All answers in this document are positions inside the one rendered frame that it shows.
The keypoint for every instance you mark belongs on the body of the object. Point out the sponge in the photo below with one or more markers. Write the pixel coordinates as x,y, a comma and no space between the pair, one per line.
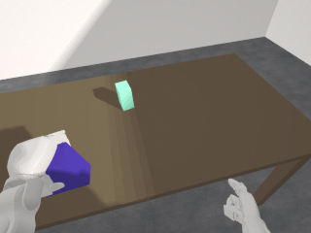
68,167

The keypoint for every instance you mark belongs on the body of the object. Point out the robot right forearm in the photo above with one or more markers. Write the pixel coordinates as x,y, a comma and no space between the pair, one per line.
254,224

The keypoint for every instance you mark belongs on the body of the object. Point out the right robot hand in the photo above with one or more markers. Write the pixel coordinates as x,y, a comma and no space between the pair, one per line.
243,206

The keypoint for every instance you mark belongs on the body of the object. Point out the table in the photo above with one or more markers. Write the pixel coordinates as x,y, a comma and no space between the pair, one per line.
193,123

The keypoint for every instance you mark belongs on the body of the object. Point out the robot left forearm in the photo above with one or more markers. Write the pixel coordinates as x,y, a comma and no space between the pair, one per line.
20,200

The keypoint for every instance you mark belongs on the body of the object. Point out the left robot hand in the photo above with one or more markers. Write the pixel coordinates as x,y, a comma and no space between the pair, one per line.
33,157

